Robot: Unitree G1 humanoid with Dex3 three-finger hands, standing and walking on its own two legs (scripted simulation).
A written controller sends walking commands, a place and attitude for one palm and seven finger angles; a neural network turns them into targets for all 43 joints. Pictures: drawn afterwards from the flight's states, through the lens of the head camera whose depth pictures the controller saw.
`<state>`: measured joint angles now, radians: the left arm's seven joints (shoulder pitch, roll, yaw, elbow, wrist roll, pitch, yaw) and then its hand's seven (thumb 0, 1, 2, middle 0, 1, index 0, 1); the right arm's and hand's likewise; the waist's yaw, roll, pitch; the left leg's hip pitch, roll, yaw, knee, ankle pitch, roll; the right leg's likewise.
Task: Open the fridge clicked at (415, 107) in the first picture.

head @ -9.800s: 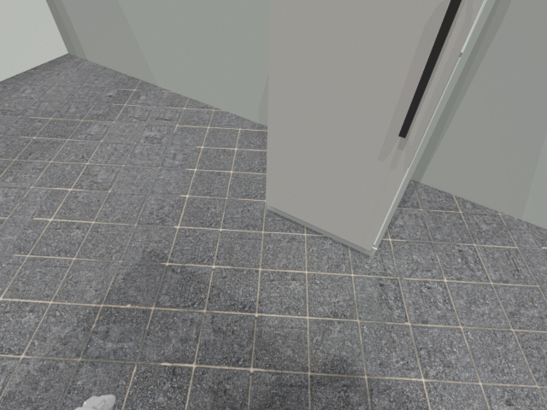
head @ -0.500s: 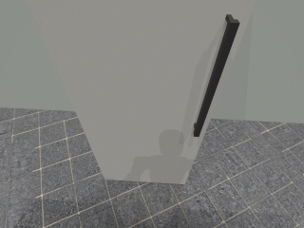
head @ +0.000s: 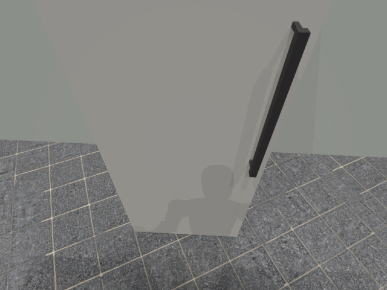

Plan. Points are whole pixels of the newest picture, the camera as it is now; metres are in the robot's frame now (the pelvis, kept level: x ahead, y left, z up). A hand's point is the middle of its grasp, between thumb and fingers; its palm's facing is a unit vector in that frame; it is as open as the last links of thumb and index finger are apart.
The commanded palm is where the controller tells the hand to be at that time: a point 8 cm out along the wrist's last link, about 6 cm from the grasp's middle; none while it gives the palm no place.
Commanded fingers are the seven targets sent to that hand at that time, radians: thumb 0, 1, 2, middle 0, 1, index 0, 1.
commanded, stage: look again from close up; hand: right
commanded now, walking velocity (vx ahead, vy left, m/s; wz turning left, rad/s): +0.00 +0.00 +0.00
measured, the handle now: (269, 117) +0.47 -0.14 +0.12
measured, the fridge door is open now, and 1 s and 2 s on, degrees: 0 0 0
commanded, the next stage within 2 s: none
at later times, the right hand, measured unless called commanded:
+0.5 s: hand out of the picture +0.06 -0.24 -0.16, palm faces -0.03 +0.95 -0.31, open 7.4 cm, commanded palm none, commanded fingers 0.00 -0.90 -0.90 0.20 0.30 0.20 0.30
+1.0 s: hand out of the picture +0.06 -0.24 -0.16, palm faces -0.03 +0.95 -0.32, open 7.4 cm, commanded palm none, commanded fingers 0.00 -0.90 -0.90 0.20 0.30 0.20 0.30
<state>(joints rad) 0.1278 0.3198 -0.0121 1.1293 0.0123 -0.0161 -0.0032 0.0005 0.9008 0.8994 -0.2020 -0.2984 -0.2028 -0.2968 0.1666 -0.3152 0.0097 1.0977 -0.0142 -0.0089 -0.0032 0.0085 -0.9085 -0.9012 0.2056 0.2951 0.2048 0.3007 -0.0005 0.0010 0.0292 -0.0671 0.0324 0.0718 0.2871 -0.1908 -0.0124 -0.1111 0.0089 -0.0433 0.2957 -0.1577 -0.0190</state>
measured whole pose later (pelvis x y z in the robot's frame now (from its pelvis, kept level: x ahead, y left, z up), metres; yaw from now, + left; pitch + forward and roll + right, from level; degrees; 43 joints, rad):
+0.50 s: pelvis +0.00 +0.00 +0.00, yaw +0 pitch -2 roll +0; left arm 0.13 0.32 -0.01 1.13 0.01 -0.02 0.00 0.00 0.90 0.90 -0.20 -0.30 -0.20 -0.30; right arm 0.17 -0.32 0.01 1.10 -0.01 -0.01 0.00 0.01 -0.91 -0.90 0.21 0.30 0.20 0.30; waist 0.00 0.00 0.03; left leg -0.06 0.03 0.07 0.28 -0.19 -0.01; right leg -0.10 0.00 -0.05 0.29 -0.16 -0.02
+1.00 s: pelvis +0.00 +0.00 +0.00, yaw +0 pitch -2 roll +0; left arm 0.13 0.32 -0.01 1.13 0.01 -0.02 0.00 0.00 0.90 0.90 -0.20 -0.30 -0.20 -0.30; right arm 0.17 -0.32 0.00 1.10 -0.01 -0.01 0.00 0.01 -0.91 -0.90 0.21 0.30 0.20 0.30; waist 0.00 0.01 0.03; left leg -0.06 0.03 0.07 0.27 -0.19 -0.01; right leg -0.10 0.01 -0.05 0.29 -0.16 -0.02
